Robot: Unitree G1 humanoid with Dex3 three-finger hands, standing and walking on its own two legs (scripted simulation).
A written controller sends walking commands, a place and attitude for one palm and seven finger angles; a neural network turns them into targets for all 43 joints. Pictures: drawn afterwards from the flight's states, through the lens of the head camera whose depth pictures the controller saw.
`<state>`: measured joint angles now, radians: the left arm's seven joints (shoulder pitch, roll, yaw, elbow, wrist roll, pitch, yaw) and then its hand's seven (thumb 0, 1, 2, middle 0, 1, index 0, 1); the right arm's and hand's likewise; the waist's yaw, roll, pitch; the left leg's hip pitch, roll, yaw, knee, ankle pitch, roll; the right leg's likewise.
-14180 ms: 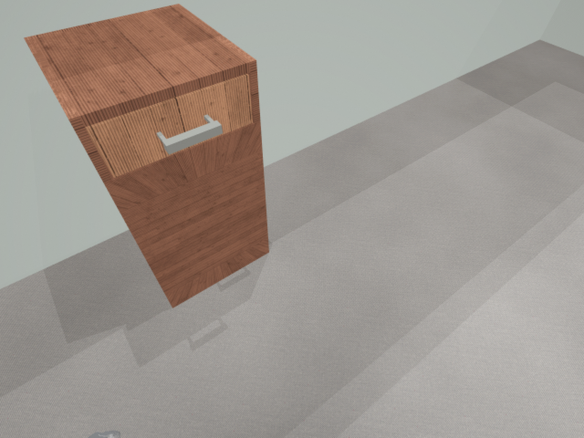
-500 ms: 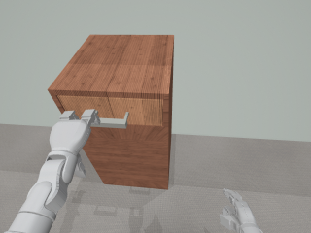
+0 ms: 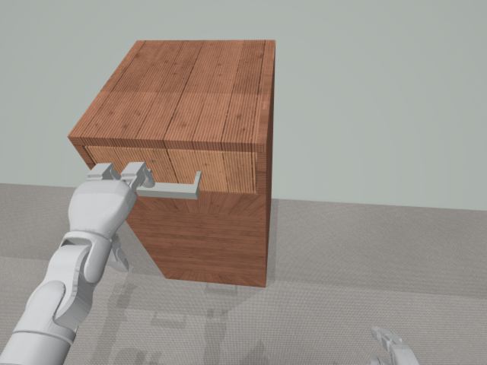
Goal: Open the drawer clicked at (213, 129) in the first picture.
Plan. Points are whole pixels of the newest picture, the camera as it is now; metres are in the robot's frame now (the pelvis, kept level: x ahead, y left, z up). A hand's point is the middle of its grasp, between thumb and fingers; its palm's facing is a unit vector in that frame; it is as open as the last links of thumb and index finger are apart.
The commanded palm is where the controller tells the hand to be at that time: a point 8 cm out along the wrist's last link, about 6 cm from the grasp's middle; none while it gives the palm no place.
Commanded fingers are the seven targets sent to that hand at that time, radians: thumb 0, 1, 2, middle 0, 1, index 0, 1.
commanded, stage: move the hooked fingers above the handle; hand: left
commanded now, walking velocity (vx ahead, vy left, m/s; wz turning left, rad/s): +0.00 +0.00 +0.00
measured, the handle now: (170, 182) +0.48 +0.25 -0.04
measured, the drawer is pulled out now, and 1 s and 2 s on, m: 0.00 0.00 0.00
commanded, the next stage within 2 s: none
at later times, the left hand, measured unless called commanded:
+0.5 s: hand (133, 217) +0.32 +0.24 +0.05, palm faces -0.04 -0.05 -1.00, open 13.8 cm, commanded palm +0.32 +0.24 +0.11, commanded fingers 0.00 -0.50 0.30 -0.30 -1.20 -0.30 -1.20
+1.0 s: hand (151, 202) +0.37 +0.23 +0.03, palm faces -0.05 -0.04 -1.00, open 13.8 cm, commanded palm +0.36 +0.24 +0.09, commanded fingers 0.00 -0.50 0.30 -0.30 -1.20 -0.30 -1.20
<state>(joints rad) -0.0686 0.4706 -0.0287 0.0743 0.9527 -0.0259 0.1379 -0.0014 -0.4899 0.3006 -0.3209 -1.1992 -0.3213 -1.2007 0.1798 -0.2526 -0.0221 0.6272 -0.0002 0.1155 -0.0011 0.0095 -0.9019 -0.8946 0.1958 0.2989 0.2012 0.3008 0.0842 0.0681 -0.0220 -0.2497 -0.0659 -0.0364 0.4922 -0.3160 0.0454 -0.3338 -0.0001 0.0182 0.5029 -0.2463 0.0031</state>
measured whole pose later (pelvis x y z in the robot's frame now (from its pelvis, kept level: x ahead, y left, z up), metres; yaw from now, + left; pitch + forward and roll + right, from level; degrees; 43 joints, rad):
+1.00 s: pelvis -0.01 -0.01 -0.01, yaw -1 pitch +10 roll +0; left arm -0.38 0.47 -0.04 0.55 1.02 -0.11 0.17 0.00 -0.49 0.30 -0.32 -1.20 -0.32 -1.20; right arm 0.26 -0.25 -0.04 0.63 0.01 0.13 -0.04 0.01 -0.90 -0.89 0.20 0.30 0.20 0.30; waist 0.02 0.05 -0.08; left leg -0.43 -0.06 -0.02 0.62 -0.36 0.04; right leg -0.52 0.01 0.02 0.62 -0.28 -0.01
